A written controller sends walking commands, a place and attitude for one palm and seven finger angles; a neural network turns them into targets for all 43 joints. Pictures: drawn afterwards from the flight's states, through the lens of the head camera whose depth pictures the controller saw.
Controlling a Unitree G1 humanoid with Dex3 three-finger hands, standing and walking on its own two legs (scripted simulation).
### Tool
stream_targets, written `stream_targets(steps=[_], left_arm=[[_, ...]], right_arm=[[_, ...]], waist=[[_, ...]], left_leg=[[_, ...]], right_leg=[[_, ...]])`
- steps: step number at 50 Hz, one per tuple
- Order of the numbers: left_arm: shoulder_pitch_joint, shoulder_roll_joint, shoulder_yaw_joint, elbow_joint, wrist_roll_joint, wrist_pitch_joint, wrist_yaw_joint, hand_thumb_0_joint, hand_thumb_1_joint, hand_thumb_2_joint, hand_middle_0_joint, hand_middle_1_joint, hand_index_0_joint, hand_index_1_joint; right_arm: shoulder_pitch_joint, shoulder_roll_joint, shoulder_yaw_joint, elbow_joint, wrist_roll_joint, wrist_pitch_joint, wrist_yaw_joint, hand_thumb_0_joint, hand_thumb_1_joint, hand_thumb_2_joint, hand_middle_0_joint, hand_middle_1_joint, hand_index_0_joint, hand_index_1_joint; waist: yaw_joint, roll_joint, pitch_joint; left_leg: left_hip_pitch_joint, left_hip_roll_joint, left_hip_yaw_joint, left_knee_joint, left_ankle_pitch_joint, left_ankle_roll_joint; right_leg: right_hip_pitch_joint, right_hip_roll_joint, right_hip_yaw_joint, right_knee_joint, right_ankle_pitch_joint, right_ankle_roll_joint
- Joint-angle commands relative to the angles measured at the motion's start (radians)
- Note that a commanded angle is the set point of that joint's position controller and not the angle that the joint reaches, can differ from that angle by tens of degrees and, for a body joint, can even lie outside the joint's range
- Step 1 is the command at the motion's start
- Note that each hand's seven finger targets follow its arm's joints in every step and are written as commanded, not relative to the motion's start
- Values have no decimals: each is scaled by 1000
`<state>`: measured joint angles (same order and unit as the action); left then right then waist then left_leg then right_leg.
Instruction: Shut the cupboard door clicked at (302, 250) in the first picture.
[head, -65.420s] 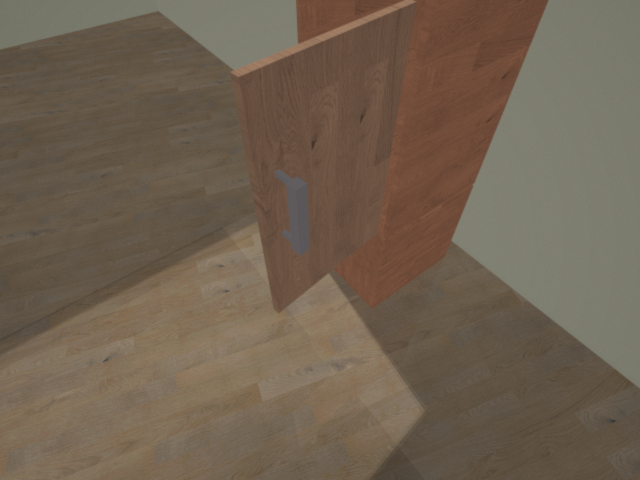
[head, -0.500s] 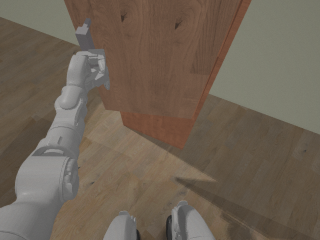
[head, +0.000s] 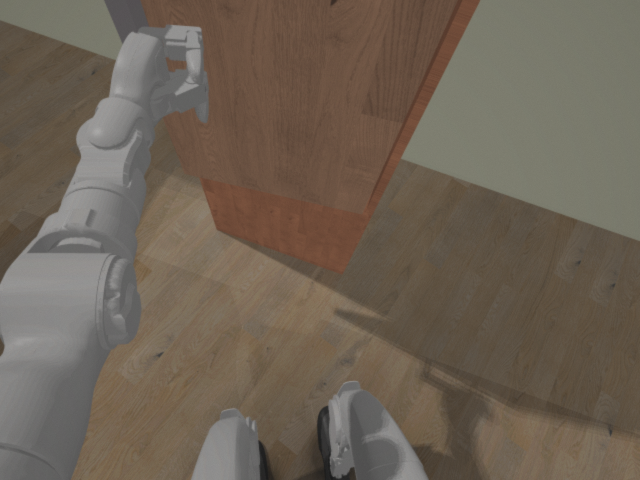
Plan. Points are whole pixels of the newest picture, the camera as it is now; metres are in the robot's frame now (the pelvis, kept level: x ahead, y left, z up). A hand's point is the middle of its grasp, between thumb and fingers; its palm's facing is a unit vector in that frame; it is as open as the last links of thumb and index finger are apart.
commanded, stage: push the door shut along its arc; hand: left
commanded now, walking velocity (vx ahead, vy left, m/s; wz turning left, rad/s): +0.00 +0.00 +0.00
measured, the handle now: (149, 41) +0.63 +0.12 +0.09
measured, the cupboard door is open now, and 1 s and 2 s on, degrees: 7 0 0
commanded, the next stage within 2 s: pull the fist back off the door in 0.62 s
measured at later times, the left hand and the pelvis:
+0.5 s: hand (225, 56) +0.59 +0.04 +0.10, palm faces -0.39 -0.92 -0.03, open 2.7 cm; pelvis +0.00 -0.01 -0.01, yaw -1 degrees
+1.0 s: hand (245, 48) +0.61 +0.01 +0.09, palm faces +0.12 -0.99 -0.04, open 2.7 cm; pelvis -0.01 -0.01 -0.03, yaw -1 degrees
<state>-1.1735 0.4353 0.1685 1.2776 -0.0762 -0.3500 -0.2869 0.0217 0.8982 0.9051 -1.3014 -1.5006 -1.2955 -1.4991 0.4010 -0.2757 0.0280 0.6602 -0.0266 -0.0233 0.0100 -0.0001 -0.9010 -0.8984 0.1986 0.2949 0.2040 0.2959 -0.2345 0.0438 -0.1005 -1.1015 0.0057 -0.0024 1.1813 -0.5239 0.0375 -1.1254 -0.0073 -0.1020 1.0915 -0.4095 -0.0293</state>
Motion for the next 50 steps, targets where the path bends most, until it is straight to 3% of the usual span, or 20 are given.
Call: stream_targets(steps=[1, 3, 5, 9, 10, 13, 17, 22, 23, 26, 29, 36, 37, 38, 40, 43, 44, 45, 47, 50], left_arm=[[-594, 138, 55, -204, -11, -24, -20, 0, 900, 900, -1300, -1500, -1300, -1500], [-594, 155, 72, -212, -8, -15, -15, 0, 900, 900, -1300, -1500, -1300, -1500], [-582, 229, 129, -207, 2, -18, -5, 0, 900, 900, -1300, -1500, -1300, -1500], [-566, 245, 132, -151, 34, -10, 0, 0, 900, 900, -1300, -1500, -1300, -1500], [-576, 280, 148, -159, 43, -9, -1, 0, 900, 900, -1300, -1500, -1300, -1500], [-593, 255, 120, -152, 54, 7, -19, 0, 900, 900, -1300, -1500, -1300, -1500], [-671, 231, 91, -178, 49, 28, -48, 0, 900, 900, -1300, -1500, -1300, -1500], [-780, 219, 67, -128, 45, 65, -68, 0, 900, 900, -1300, -1500, -1300, -1500], [-794, 235, 72, -119, 46, 69, -71, 0, 900, 900, -1300, -1500, -1300, -1500], [-838, 164, 20, -133, 47, 64, -79, 0, 900, 900, -1300, -1500, -1300, -1500], [-882, 137, 4, -126, 40, 66, -83, 0, 900, 900, -1300, -1500, -1300, -1500], [-944, 114, -22, -111, 56, 82, -74, 0, 900, 900, -1300, -1500, -1300, -1500], [-932, 185, 203, -112, -6, 98, 135, 0, 900, 900, -1300, -1500, -1300, -1500], [-862, 136, 169, -55, 24, 113, 244, 0, 900, 900, -1300, -1500, -1300, -1500], [-850, 96, 188, -50, 44, 110, 370, 0, 900, 900, -1300, -1500, -1300, -1500], [-885, 62, 195, -117, 150, 33, 583, 0, 900, 900, -1300, -1500, -1300, -1500], [-894, 83, 198, -104, 198, 0, 630, 0, 900, 900, -1300, -1500, -1300, -1500], [-907, 61, 158, -86, 241, -18, 656, 0, 900, 900, -1300, -1500, -1300, -1500], [-922, 87, 119, -91, 315, -53, 666, 0, 900, 900, -1300, -1500, -1300, -1500], [-902, 113, 85, -83, 328, -71, 611, 0, 900, 900, -1300, -1500, -1300, -1500]], right_arm=[[221, -188, -62, -37, 1, -11, -16, 0, -900, -900, 200, 300, 200, 300], [221, -184, -59, -47, 0, -11, -14, 0, -900, -900, 200, 300, 200, 300], [226, -186, -55, -53, -3, -8, -13, 0, -900, -900, 200, 300, 200, 300], [241, -182, -50, -67, -8, -1, -10, 0, -900, -900, 200, 300, 200, 300], [242, -184, -49, -69, -10, 0, -9, 0, -900, -900, 200, 300, 200, 300], [252, -183, -54, -71, -10, 5, -10, 0, -900, -900, 200, 300, 200, 300], [269, -184, -60, -55, -9, 3, -14, 0, -900, -900, 200, 300, 200, 300], [280, -186, -56, -21, -10, -11, -24, 0, -900, -900, 200, 300, 200, 300], [280, -188, -53, -16, -10, -15, -26, 0, -900, -900, 200, 300, 200, 300], [277, -186, -55, 1, -17, -31, -26, 0, -900, -900, 200, 300, 200, 300], [281, -191, -55, 15, -23, -42, -27, 0, -900, -900, 200, 300, 200, 300], [269, -198, -52, 34, -28, -60, -30, 0, -900, -900, 200, 300, 200, 300], [320, -180, -34, -8, -55, -69, -20, 0, -900, -900, 200, 300, 200, 300], [309, -173, -27, -15, -60, -70, -1, 0, -900, -900, 200, 300, 200, 300], [312, -170, -34, -23, -76, -64, 25, 0, -900, -900, 200, 300, 200, 300], [326, -159, -49, -27, -111, -62, 73, 0, -900, -900, 200, 300, 200, 300], [330, -162, -52, -20, -121, -59, 84, 0, -900, -900, 200, 300, 200, 300], [331, -163, -59, -7, -124, -56, 97, 0, -900, -900, 200, 300, 200, 300], [348, -167, -68, 5, -126, -50, 113, 0, -900, -900, 200, 300, 200, 300], [345, -173, -73, 2, -108, -41, 115, 0, -900, -900, 200, 300, 200, 300]], waist=[[-83, 120, -565], [-77, 111, -567], [-65, 122, -578], [-80, 90, -534], [-73, 108, -546], [-91, 89, -559], [-107, 128, -613], [-157, 134, -554], [-159, 139, -554], [-165, 231, -590], [-193, 221, -568], [-215, 260, -564], [-161, 292, -584], [-164, 248, -573], [-168, 180, -555], [-154, 202, -609], [-160, 194, -620], [-178, 199, -607], [-186, 201, -604], [-178, 200, -648]], left_leg=[[426, 11, -111, -128, 415, -6], [389, 6, -97, -124, 406, -3], [361, 5, -86, -113, 423, -2], [284, 2, -71, -96, 416, 6], [273, 3, -67, -92, 416, 4], [260, 3, -61, -80, 410, 7], [305, 5, -66, -69, 423, 7], [283, 10, -74, -52, 366, 13], [272, 8, -73, -48, 351, 14], [373, 14, -98, -40, 407, 5], [378, 15, -107, -30, 392, 11], [364, 14, -109, -17, 347, 11], [282, 26, -113, -31, 296, -2], [237, 27, -118, -42, 262, -7], [204, 29, -121, -47, 248, -7], [225, 23, -104, -32, 277, -15], [229, 23, -112, -26, 282, -16], [224, 22, -102, -26, 265, -14], [220, 18, -91, -38, 242, -10], [236, 10, -87, -64, 230, -6]], right_leg=[[217, 41, 62, -107, 253, -7], [249, 42, 67, -108, 264, -6], [270, 43, 74, -97, 291, -7], [282, 46, 76, -85, 315, -4], [293, 45, 80, -82, 322, -2], [293, 47, 83, -82, 333, 1], [272, 49, 81, -82, 337, 0], [195, 54, 75, -93, 268, 2], [191, 55, 77, -94, 251, 0], [104, 55, 59, -75, 250, -10], [54, 59, 51, -72, 219, -11], [-8, 61, 40, -58, 174, -14], [39, 49, 59, -71, 155, -7], [57, 45, 61, -65, 135, -2], [70, 42, 57, -66, 129, 11], [67, 38, 60, -63, 154, 18], [48, 41, 54, -52, 151, 20], [38, 39, 59, -62, 139, 23], [67, 37, 63, -74, 129, 22], [140, 37, 73, -92, 142, 15]])
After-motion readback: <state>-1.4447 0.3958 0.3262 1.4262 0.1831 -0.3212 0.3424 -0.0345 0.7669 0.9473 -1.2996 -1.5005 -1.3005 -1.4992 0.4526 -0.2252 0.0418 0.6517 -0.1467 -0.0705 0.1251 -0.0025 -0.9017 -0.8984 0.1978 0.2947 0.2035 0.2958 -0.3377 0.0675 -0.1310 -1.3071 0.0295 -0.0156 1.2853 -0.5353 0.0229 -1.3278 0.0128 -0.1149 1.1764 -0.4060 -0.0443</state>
